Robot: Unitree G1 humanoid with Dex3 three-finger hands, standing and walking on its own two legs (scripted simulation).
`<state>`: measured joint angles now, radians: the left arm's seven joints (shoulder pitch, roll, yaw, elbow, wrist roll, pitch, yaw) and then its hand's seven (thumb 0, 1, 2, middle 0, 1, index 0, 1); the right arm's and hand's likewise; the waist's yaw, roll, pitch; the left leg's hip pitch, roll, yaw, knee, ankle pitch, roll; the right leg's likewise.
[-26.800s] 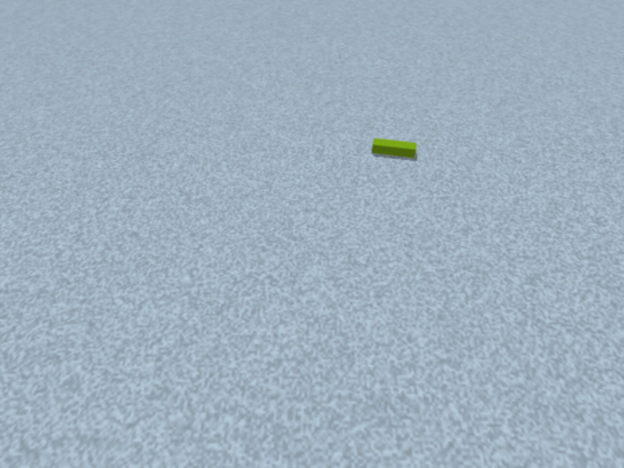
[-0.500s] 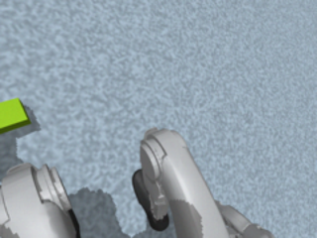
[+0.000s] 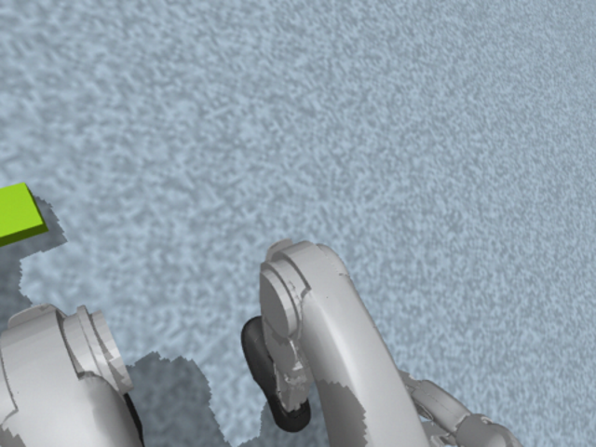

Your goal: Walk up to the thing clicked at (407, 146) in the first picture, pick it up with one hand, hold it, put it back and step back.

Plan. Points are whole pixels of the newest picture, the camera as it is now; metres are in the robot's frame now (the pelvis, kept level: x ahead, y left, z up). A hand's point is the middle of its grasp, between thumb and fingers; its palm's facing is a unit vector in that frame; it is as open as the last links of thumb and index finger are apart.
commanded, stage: open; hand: left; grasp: from above
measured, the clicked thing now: out of the picture +0.42 +0.34 -0.27
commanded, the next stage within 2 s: withdraw in 0.40 s
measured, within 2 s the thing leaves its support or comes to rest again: neither
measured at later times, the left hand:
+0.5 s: hand out of the picture +0.40 +0.34 -0.24, palm faces -0.41 -0.16 -0.90, open 13.8 cm
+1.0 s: hand out of the picture +0.41 +0.36 -0.10, palm faces -0.33 -0.08 -0.94, open 14.0 cm
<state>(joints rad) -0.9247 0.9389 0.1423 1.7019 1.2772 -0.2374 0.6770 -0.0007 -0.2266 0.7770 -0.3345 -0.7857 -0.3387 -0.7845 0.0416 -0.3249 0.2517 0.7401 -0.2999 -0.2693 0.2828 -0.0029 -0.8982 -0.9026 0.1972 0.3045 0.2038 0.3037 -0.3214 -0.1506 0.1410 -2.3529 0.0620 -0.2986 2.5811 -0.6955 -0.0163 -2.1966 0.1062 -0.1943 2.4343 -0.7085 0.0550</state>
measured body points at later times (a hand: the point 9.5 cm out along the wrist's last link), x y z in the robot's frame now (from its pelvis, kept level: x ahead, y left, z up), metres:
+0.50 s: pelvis +0.00 +0.00 +0.00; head +0.25 +0.13 +0.35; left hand +0.42 +0.34 -0.19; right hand +0.08 -0.25 -0.07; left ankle +0.07 +0.14 -0.26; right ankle +0.11 -0.11 -0.26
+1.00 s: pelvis +0.00 -0.01 +0.04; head +0.20 +0.09 +0.43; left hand +0.42 +0.36 -0.05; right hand +0.13 -0.25 -0.07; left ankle +0.07 +0.14 -0.26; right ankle +0.11 -0.11 -0.26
